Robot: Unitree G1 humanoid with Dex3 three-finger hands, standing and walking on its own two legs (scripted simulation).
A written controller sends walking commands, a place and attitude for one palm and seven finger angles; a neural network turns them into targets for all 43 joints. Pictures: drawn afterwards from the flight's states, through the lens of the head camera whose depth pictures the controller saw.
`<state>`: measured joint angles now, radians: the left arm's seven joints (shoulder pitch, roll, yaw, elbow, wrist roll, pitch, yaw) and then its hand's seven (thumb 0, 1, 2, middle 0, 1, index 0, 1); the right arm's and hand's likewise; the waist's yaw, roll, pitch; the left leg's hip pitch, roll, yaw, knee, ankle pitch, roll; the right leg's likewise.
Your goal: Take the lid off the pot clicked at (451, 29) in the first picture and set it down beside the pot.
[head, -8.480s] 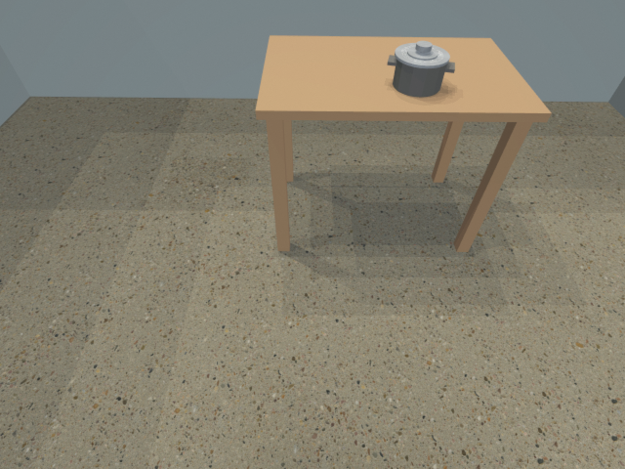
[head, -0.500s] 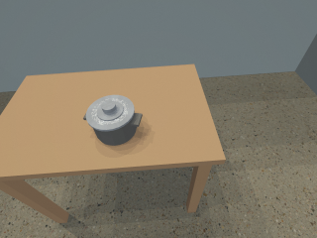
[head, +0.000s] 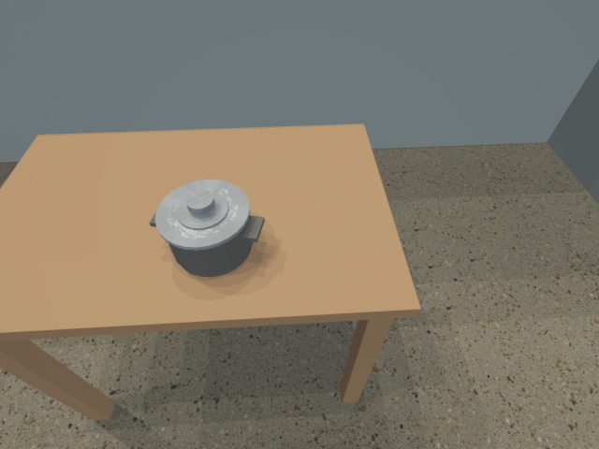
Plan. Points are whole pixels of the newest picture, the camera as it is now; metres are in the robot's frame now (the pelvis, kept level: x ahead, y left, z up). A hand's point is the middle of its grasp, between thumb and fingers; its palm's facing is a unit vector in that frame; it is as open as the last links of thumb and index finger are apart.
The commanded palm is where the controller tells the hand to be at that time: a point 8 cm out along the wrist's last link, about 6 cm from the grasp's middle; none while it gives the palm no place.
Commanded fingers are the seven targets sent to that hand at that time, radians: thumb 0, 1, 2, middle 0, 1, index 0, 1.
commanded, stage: look again from close up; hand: left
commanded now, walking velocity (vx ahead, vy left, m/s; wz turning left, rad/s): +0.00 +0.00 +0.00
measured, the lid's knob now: (200, 202) +0.49 +0.21 +0.03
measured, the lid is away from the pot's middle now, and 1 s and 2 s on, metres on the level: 0.00 0.00 0.00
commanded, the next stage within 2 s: lift the closed hand beside the body in 0.64 s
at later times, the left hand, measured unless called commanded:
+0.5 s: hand out of the picture +0.00 +0.20 -0.17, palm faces +0.01 -0.98 -0.21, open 7.3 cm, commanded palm none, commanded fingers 0.00 0.90 0.90 -0.20 -0.30 -0.20 -0.30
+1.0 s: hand out of the picture +0.10 +0.21 -0.08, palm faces +0.14 -0.96 -0.25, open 6.0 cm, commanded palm +0.06 +0.26 -0.05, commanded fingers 0.00 0.90 0.90 -0.82 -0.97 -0.82 -0.97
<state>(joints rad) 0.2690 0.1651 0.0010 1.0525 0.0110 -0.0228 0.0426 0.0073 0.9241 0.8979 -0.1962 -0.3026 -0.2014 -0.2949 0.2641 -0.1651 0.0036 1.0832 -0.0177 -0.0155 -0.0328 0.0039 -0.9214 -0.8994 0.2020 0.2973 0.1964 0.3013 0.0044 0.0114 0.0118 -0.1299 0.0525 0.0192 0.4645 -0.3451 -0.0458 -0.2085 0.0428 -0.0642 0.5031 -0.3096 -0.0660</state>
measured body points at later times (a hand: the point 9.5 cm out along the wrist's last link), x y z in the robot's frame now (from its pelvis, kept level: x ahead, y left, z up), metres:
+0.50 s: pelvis -0.02 +0.02 +0.00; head +0.00 +0.02 +0.45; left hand +0.00 +0.25 -0.15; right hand -0.02 -0.20 -0.16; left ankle -0.06 +0.15 -0.74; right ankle -0.03 -0.07 -0.74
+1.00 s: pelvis -0.04 +0.03 +0.00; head -0.05 +0.01 +0.45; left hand +0.09 +0.26 -0.06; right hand +0.11 -0.22 -0.10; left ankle -0.06 +0.15 -0.74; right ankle -0.03 -0.07 -0.74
